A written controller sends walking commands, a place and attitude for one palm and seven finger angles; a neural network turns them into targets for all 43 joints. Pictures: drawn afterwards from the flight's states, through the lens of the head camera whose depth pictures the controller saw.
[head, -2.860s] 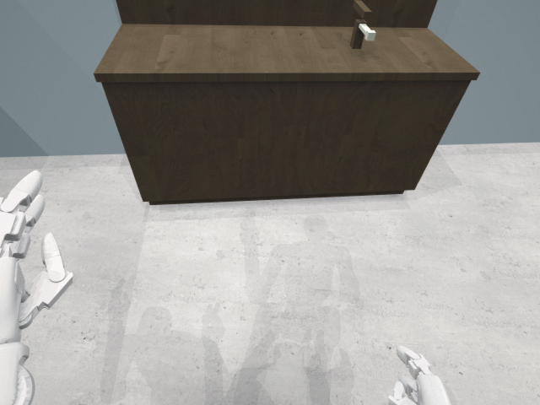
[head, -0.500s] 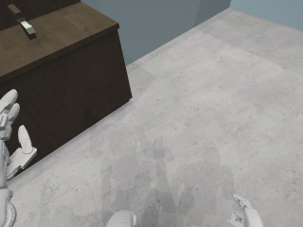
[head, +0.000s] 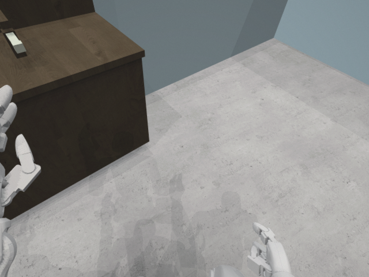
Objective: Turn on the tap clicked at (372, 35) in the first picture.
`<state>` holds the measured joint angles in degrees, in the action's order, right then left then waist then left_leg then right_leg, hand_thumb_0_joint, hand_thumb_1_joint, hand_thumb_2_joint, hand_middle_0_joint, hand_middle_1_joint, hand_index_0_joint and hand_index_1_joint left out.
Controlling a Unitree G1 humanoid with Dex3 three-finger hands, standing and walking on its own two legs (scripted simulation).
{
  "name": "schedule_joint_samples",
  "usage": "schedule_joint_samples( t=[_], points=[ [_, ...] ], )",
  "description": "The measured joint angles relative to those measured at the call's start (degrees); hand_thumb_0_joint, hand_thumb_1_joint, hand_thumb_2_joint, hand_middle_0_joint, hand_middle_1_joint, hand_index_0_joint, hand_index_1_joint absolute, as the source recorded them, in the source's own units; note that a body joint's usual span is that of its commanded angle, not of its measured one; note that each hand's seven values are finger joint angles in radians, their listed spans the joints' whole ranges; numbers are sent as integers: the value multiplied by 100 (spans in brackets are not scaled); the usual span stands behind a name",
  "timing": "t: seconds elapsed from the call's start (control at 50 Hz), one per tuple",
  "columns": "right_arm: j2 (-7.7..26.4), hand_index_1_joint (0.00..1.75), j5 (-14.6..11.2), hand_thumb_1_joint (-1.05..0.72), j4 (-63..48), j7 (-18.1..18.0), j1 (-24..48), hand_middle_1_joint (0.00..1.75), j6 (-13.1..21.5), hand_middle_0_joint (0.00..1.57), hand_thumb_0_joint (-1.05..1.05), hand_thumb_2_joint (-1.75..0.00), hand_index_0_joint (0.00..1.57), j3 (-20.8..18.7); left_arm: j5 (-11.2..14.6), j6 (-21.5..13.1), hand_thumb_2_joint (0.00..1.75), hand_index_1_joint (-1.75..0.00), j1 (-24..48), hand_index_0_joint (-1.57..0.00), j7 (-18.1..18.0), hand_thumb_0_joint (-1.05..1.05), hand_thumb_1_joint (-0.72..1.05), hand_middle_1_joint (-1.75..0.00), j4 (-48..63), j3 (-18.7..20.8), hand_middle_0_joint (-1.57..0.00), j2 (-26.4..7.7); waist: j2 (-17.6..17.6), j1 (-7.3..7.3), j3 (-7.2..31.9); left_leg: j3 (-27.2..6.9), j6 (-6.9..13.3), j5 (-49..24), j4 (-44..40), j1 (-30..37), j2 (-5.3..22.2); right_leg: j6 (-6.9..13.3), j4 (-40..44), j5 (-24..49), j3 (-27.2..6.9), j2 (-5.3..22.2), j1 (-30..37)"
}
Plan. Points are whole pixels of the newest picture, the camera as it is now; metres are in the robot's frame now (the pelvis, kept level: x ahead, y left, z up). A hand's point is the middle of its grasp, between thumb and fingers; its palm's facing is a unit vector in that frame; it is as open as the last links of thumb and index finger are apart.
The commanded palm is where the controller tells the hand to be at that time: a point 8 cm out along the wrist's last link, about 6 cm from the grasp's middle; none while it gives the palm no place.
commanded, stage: walk to a spot facing it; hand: left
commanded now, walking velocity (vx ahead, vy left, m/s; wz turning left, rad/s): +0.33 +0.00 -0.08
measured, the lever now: (18, 46) +0.75 +0.60 +0.06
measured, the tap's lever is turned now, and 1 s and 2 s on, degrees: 0 0 0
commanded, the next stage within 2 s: turn to face it in 0.30 s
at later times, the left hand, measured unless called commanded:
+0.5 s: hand (99, 117) +0.34 +0.18 +0.19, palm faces +0.41 -0.78 -0.48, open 7.5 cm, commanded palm +0.26 +0.23 +0.19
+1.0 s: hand (69, 119) +0.31 +0.22 +0.20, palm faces +0.63 -0.65 -0.44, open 7.5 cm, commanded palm +0.26 +0.24 +0.19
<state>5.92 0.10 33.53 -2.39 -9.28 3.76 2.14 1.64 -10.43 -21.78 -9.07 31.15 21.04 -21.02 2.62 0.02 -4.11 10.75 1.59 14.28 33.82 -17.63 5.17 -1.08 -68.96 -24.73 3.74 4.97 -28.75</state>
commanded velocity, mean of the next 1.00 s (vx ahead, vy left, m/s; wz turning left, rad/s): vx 0.09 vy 0.00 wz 0.31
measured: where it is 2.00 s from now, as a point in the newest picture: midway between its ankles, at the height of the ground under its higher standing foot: outside the picture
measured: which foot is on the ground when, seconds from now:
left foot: down 0.00-0.24, up 0.26-0.60, down 0.62-1.00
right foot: up 0.00-0.22, down 0.24-0.62, up 0.64-1.00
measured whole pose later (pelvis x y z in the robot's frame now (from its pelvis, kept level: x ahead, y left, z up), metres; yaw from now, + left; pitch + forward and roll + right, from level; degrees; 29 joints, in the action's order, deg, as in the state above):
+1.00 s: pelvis +0.18 -0.07 +0.00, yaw +15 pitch -1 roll -1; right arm 7.4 -0.1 33.1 -1.4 -10.2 5.2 2.9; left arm 3.5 -9.9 -28.1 -8.9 33.5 22.6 -22.8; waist -2.4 -2.3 -2.9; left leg 0.4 -0.6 11.6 31.6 -19.2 2.9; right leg -4.4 -36.1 -21.7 5.8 0.7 -16.7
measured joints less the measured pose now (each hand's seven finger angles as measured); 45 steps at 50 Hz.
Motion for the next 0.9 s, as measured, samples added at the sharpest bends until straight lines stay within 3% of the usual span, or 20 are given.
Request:
schedule_joint_samples(
  t=[0.08, 0.2, 0.22, 0.24, 0.28, 0.34, 0.4, 0.46, 0.52, 0.6, 0.62, 0.64, 0.68, 0.74, 0.82, 0.9],
  points=[
    [-109, 30, 30, -90, -5, 73, -133, 30, 173, 20, 1, -90, 20, 77, -22, -239, 90, -30, -464, -21, 53, 2, 89, -30, 589, 71, -21, -63, -198, -122, -19, -17, -127, -48, -425, 309, 142, -79, 1172, 537, 216, 164, -216],
    [102, 30, -10, -89, 108, -39, -393, 30, 96, 20, 1, -90, 20, -11, -24, -294, 90, -30, -525, -21, 37, 2, 89, -30, -103, 266, -21, -117, -612, -222, 170, -155, -374, 244, -417, 578, 318, -164, 3104, 725, 603, 14, 557],
    [151, 30, -27, -89, 107, -65, -428, 30, 66, 20, 1, -90, 20, -31, -28, -230, 90, -30, -470, -21, 27, 1, 89, -30, -276, 279, -21, -136, -611, -214, 197, -191, -398, 412, -189, 534, 324, -148, 3450, 785, 656, -27, 788],
    [216, 30, -49, -89, 105, -84, -444, 30, 36, 20, 1, -90, 20, -61, -48, -157, 90, -30, -383, -21, 19, 1, 89, -30, -419, 268, -21, -142, -598, -197, 213, -222, -316, 644, 210, 398, 336, 8, 3662, 1110, 665, -44, 911],
    [474, 30, -73, -90, 268, -124, -310, 30, -68, 20, 1, -90, 20, -159, -84, -6, 90, -30, -103, -20, 23, 1, 89, -30, -705, 46, -21, 120, -722, -166, 123, -616, -195, 1228, 1650, -110, 221, 263, 3239, 1078, 758, -36, 848],
    [794, 30, -58, -90, 496, -118, -154, 30, -164, 20, 1, -90, 20, -292, -92, 127, 90, -30, 4, -21, 70, 2, 89, -30, -831, -291, -21, 464, -689, -62, 0, -835, -233, 1077, 3340, -796, -70, 306, 3216, 754, 868, 34, 1075],
    [915, 30, -56, -90, 431, -137, -81, 30, -237, 20, 1, -90, 20, -394, -113, 79, 90, -30, -306, -21, 104, 2, 89, -30, -426, -352, -21, 396, -470, 121, -125, -767, -328, 828, 3784, -1238, -103, 282, 3522, 775, 978, 74, 1342],
    [920, 30, -36, -90, 200, -173, -99, 30, -256, 20, 1, -90, 20, -483, -106, -88, 90, -30, -646, -21, 57, 2, 88, -30, 150, -125, -22, 54, -193, 201, -246, -612, -362, 688, 2926, -1286, -12, 288, 3798, 801, 1052, 110, 1535],
    [912, 30, -15, -90, -65, -190, -183, 30, -259, 19, 1, -90, 20, -554, -41, -236, 90, -30, -871, -21, -56, 2, 88, -30, 624, 221, -22, -280, -11, 179, -287, -421, -355, 570, 1659, -1059, 24, 241, 3860, 724, 1105, 154, 1624],
    [928, 30, 2, -90, -240, -188, -260, 30, -245, 19, 1, -90, 19, -593, 40, -319, 90, -30, -958, -21, -193, 2, 88, -30, 851, 446, -22, -379, 18, 122, -181, -159, -343, -18, 280, -527, -145, 73, 3472, 364, 1151, 275, 1619],
    [925, 30, 1, -90, -274, -195, -268, 30, -242, 19, 1, -90, 19, -592, 60, -317, 90, -30, -950, -21, -214, 2, 88, -30, 852, 463, -22, -366, 4, 109, -128, -114, -217, -257, -16, -333, -207, 17, 3169, 202, 1130, 333, 1546],
    [840, 30, -3, -90, -253, -207, -221, 30, -242, 19, 1, -90, 19, -603, 89, -316, 90, -30, -859, -21, -220, 2, 88, -30, 770, 469, -22, -373, 78, 108, -117, -84, -41, -177, 53, -311, -289, -42, 2709, 96, 971, 422, 1396],
    [632, 30, -14, -90, -185, -171, -110, 30, -219, 19, 1, -90, 19, -556, 76, -296, 90, -30, -592, -21, -182, 2, 89, -30, 455, 403, -21, -349, 79, 126, -134, -181, 125, 80, 300, -336, -315, -122, 1489, -583, 444, 230, 987],
    [325, 30, -15, -90, -86, -17, -20, 30, -165, 19, 1, -90, 19, -321, 39, -120, 90, -30, -348, -21, -77, 2, 89, -30, 134, 265, -21, -304, -6, 156, -95, -455, 80, 59, 181, -276, -257, -211, 500, -695, 146, -86, 498],
    [52, 30, -17, -90, -104, 145, -41, 30, -5, 20, 1, -90, 20, -58, 100, 18, 90, -30, -515, -21, -13, 2, 89, -30, 533, 124, -21, -201, -72, 49, -44, -677, 14, -119, -124, -175, -195, -278, 1038, -146, 106, -161, 303],
    [1, 30, 12, -90, -124, 172, -97, 30, 150, 20, 1, -90, 20, 63, 155, -32, 90, -30, -774, -21, 25, 2, 89, -30, 845, 67, -21, -183, -247, -82, 22, -866, -63, -232, -296, -122, -187, -316, 1965, 63, 141, -241, 525]
  ],
)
